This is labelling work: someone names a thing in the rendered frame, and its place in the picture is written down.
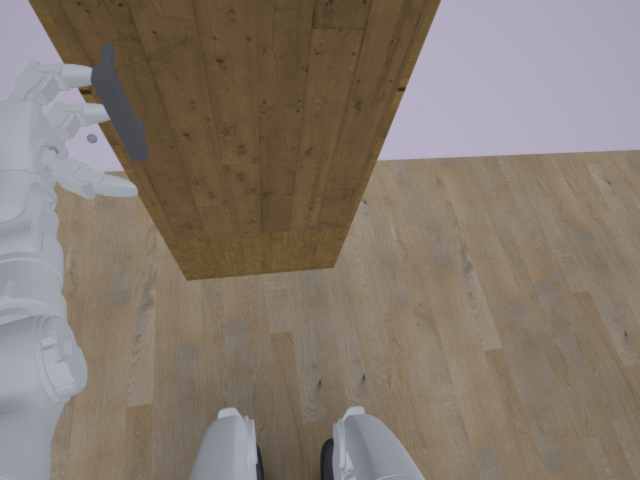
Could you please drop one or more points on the right robot shin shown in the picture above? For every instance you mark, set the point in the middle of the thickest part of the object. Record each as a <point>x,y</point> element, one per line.
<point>337,472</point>

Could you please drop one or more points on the handle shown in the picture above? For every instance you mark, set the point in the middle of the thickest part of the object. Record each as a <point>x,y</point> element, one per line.
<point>107,85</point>

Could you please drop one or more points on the left robot hand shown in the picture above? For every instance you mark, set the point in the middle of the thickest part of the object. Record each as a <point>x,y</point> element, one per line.
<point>26,134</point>

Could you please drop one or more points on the left robot thigh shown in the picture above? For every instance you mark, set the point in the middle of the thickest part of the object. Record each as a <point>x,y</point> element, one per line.
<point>227,450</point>

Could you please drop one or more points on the cupboard door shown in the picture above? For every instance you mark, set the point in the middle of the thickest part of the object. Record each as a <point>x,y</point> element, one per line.
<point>261,116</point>

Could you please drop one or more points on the robot left forearm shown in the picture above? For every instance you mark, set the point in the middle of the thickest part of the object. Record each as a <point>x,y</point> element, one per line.
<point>31,258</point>

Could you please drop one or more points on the left robot upper arm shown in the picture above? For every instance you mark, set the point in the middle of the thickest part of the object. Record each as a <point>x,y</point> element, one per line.
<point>41,367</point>

